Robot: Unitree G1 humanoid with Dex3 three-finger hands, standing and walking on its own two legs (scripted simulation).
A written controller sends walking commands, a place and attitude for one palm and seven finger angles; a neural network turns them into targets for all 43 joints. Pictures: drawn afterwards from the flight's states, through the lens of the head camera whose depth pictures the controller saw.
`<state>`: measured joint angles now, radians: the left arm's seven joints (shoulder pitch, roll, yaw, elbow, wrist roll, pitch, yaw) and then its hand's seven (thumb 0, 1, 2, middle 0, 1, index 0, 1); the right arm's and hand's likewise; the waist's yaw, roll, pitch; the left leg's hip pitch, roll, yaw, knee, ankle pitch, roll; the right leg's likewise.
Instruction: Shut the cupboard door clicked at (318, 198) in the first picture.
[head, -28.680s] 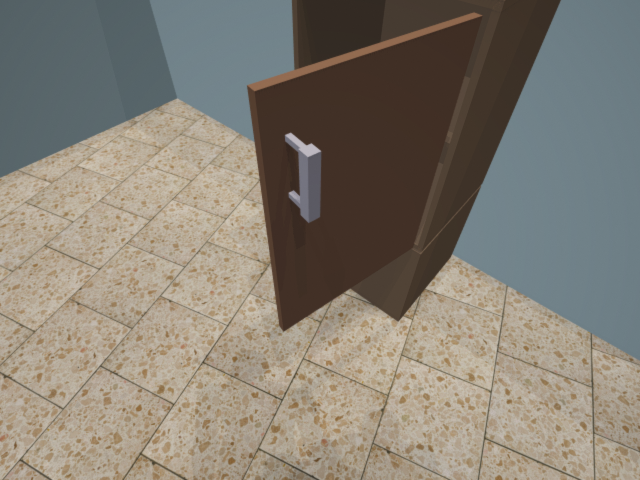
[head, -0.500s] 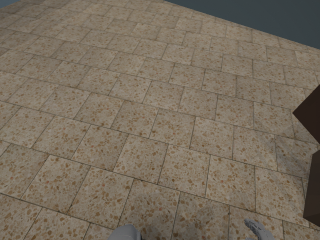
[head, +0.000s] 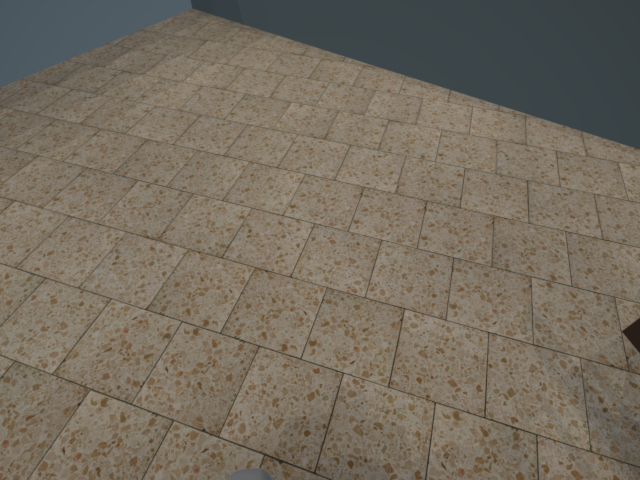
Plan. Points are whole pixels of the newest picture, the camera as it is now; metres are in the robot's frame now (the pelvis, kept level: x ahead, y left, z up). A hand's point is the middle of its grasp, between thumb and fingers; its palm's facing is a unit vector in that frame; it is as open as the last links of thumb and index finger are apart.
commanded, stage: turn to face it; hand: left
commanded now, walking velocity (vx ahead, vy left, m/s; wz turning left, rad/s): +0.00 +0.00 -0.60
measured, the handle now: out of the picture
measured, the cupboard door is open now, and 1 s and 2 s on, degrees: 49 49 49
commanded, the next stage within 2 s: none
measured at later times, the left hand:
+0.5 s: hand (203, 400) +0.26 +0.20 -0.17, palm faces -0.19 -0.93 -0.31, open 7.4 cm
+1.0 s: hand (249, 336) +0.37 +0.15 -0.16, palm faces -0.55 -0.82 -0.19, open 7.4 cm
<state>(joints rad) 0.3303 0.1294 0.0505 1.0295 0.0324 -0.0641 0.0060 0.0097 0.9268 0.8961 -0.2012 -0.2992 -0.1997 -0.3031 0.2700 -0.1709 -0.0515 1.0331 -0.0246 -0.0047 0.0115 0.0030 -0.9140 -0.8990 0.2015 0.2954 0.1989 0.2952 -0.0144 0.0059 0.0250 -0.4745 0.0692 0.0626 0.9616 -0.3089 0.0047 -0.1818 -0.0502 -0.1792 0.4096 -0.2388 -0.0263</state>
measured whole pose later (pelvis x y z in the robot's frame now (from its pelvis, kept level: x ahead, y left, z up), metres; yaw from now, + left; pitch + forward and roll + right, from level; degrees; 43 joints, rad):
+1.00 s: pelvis +0.16 +0.04 +0.00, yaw -35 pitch +0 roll -3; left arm 0.12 0.24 0.08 0.86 0.02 0.08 -0.05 0.01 0.91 0.90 -0.20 -0.30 -0.20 -0.30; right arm 0.24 -0.23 -0.03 0.89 -0.04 0.01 -0.02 0.00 -0.90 -0.90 0.21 0.30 0.21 0.30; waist -0.01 0.02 0.10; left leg -0.22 0.14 0.16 0.53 -0.30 -0.01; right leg -0.42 0.00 -0.07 0.88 -0.45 0.03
